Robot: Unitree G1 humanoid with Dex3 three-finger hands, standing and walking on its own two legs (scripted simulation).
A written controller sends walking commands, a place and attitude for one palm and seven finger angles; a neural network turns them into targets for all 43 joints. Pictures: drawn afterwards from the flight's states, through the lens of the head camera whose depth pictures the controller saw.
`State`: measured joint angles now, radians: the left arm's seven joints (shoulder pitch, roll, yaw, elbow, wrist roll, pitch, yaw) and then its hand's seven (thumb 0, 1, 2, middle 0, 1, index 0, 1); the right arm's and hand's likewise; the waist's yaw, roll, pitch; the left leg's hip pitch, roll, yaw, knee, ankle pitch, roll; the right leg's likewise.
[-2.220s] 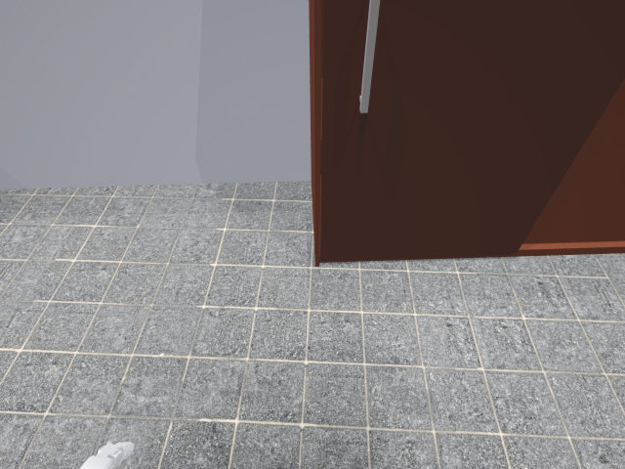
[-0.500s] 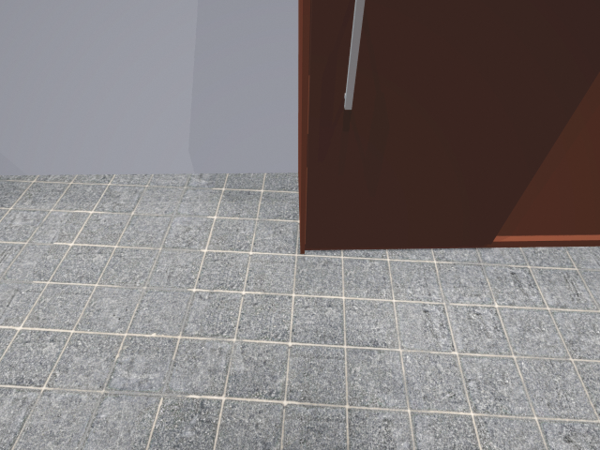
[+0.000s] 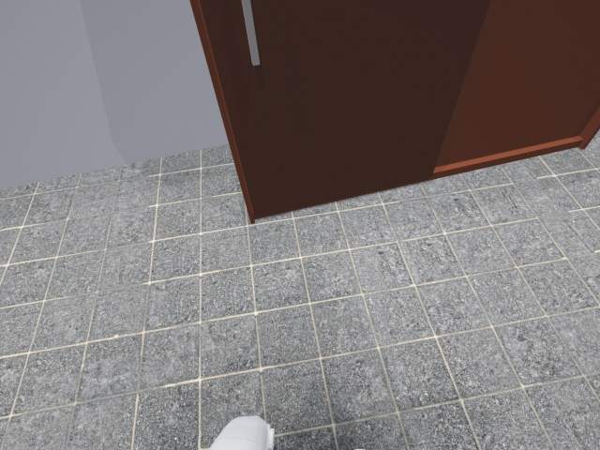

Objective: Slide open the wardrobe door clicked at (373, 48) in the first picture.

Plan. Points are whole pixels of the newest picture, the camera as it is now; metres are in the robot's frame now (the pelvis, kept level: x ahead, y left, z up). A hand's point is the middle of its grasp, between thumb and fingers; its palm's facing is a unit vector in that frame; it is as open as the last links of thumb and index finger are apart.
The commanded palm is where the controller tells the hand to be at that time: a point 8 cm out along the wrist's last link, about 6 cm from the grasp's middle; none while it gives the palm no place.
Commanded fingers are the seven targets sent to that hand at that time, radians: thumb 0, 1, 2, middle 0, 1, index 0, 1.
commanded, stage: walk to a spot facing it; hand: left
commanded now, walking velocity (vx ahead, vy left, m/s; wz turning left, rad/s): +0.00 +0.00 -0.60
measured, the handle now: out of the picture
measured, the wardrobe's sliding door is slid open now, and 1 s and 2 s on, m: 0.00 0.00 0.00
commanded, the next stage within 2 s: turn to face it in 1.98 s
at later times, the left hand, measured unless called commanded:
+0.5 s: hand out of the picture +0.11 +0.26 -0.16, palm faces -0.17 -0.96 -0.20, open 7.4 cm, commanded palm none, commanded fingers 0.00 0.90 0.90 -0.20 -0.30 -0.20 -0.30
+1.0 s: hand (307, 301) +0.39 +0.04 -0.19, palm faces -0.65 -0.76 -0.10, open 7.4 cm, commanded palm none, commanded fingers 0.00 0.90 0.90 -0.20 -0.30 -0.20 -0.30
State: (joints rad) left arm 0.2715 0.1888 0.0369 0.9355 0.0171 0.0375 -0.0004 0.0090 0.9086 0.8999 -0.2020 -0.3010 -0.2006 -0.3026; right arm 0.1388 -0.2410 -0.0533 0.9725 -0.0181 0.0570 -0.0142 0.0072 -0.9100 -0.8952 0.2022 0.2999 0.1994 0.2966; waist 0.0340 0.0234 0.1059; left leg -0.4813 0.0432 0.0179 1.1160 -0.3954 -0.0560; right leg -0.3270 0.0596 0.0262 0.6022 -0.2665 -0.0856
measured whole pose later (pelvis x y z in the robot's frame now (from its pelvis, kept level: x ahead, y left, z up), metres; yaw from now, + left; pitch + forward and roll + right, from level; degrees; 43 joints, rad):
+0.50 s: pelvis +0.03 +0.06 +0.01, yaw -16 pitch +1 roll -1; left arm 0.33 0.25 0.08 0.95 0.02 0.04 -0.02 0.01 0.91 0.90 -0.20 -0.30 -0.20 -0.30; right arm 0.20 -0.22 -0.03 0.90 -0.02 -0.03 -0.01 0.00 -0.91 -0.90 0.20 0.30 0.20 0.30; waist 0.03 -0.03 -0.03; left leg -0.21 0.00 0.03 0.48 -0.28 0.03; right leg -0.40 0.12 0.15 0.73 -0.38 -0.01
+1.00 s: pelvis +0.19 -0.02 -0.02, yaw -36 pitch +0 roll -1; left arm 0.08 0.20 0.04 0.92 0.03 -0.01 -0.05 0.01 0.91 0.90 -0.20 -0.30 -0.19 -0.30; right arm 0.58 -0.12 -0.01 1.11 -0.01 -0.04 -0.02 0.01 -0.91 -0.90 0.20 0.30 0.20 0.30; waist -0.05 -0.05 0.11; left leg 0.02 0.13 0.34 0.78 -0.49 -0.03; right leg -0.43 0.03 -0.19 0.61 -0.14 -0.13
